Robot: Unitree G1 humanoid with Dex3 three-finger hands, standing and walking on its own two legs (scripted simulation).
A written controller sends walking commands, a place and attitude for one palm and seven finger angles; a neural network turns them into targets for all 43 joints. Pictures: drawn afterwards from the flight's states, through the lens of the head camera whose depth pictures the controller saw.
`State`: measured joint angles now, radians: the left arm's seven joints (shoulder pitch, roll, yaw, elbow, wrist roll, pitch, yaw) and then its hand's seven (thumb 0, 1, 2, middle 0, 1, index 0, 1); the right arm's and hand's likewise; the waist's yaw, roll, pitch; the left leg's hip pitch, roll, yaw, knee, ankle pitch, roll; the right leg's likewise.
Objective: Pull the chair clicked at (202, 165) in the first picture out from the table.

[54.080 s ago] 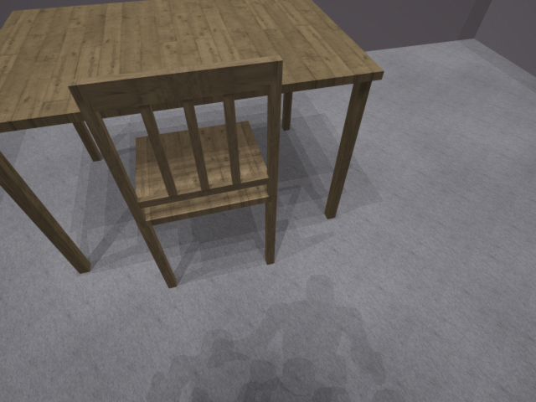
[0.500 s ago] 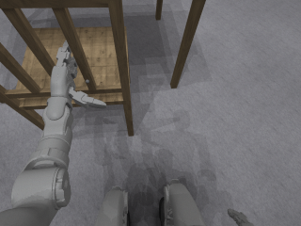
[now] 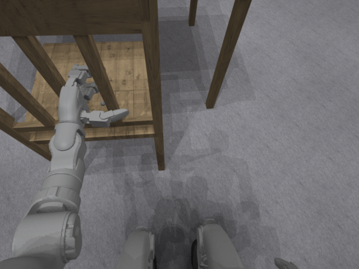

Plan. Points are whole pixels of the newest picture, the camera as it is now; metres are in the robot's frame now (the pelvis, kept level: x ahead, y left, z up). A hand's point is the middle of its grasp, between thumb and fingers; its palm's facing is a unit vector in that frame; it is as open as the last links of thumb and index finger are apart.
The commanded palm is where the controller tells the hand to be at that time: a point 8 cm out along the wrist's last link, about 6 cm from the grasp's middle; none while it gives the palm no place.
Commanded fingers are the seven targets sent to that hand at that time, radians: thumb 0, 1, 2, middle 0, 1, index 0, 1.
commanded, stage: hook a spindle and tug to test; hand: left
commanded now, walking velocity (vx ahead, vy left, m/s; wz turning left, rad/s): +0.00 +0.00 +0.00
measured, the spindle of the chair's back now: (61, 88) +0.51 +0.26 +0.03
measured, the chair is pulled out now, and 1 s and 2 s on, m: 0.17 0.21 0.29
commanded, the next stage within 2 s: step backward, pulling the chair out in 0.88 s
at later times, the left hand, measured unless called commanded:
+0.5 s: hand (110, 112) +0.44 +0.14 +0.03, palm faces -0.01 -1.00 -0.05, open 7.1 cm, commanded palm +0.41 +0.19 +0.02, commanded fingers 0.00 0.90 0.90 -0.50 -1.45 -0.50 -1.45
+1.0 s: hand (108, 115) +0.44 +0.14 +0.03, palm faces -0.04 -1.00 -0.04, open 7.1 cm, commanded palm +0.41 +0.20 +0.03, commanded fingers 0.00 0.90 0.90 -0.50 -1.45 -0.50 -1.45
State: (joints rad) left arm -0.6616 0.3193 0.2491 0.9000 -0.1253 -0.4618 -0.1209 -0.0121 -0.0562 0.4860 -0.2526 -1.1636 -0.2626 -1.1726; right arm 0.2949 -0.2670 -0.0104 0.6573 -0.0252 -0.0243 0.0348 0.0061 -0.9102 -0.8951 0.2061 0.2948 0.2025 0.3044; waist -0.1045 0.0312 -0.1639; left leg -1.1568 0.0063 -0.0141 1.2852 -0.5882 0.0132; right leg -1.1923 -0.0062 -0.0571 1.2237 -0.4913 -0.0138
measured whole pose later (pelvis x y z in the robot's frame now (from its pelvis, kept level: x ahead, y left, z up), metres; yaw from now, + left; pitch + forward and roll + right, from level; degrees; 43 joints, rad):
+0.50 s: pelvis -0.01 +0.00 +0.00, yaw +0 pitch +25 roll -1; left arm -0.59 0.26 0.25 0.83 -0.10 -0.46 -0.12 0.00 0.54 0.71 -0.29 -1.37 -0.30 -1.37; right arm 0.25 -0.24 0.00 0.62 -0.03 -0.02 0.03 0.01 -0.91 -0.90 0.21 0.29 0.20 0.30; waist -0.10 0.03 -0.17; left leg -1.14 0.01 0.01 1.30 -0.59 0.02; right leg -1.19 0.00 -0.03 1.25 -0.49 -0.01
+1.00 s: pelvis -0.02 +0.00 -0.01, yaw +0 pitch +25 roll -1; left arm -0.61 0.29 0.27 0.84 -0.11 -0.46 -0.17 -0.01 0.52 0.72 -0.31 -1.37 -0.31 -1.36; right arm 0.27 -0.27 0.01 0.62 -0.02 -0.05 0.00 0.01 -0.91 -0.90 0.21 0.29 0.20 0.30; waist -0.11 0.02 -0.17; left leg -1.18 0.01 0.00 1.32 -0.58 0.01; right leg -1.23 -0.01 -0.04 1.27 -0.48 -0.02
